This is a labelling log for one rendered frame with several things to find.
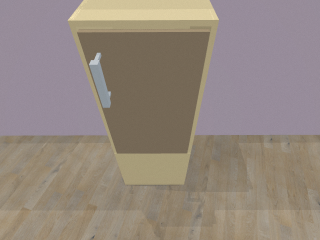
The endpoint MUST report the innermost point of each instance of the handle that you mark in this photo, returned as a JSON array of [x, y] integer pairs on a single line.
[[99, 80]]

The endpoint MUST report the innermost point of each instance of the cupboard door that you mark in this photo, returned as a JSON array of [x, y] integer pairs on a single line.
[[154, 77]]

